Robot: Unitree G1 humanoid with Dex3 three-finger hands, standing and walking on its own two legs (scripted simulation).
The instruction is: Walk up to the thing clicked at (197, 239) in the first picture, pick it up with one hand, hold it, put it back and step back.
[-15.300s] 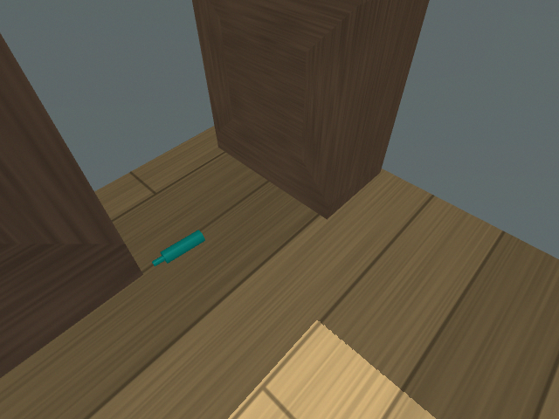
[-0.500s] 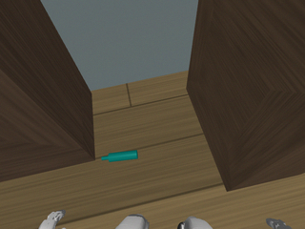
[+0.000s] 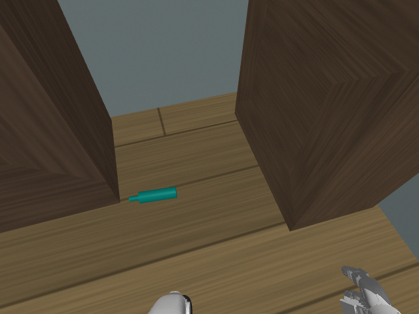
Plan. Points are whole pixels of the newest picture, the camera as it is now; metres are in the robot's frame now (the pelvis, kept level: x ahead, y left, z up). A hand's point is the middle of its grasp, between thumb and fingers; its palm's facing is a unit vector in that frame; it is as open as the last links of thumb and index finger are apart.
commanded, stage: walk up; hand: left
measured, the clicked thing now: (153, 195) +0.69 +0.32 -0.73
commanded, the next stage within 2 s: stand in 1.40 s
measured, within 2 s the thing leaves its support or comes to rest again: neither
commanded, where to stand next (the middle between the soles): +0.34 +0.02 m, yaw +1 degrees
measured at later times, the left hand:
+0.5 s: hand out of the picture +0.03 +0.29 -0.14, palm faces +0.06 -0.93 -0.36, open 7.4 cm
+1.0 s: hand out of the picture +0.06 +0.28 -0.14, palm faces +0.09 -0.93 -0.35, open 7.4 cm
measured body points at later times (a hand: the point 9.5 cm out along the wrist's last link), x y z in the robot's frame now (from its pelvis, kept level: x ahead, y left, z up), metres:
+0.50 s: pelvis -0.06 +0.01 +0.01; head -0.05 +0.03 +0.46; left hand +0.02 +0.33 -0.11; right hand -0.03 -0.30 -0.10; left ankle -0.09 +0.13 -0.72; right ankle -0.06 -0.13 -0.68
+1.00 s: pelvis -0.02 +0.01 +0.01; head -0.01 +0.01 +0.46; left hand +0.05 +0.32 -0.12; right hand +0.07 -0.29 -0.12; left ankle -0.02 +0.13 -0.72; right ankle +0.01 -0.13 -0.72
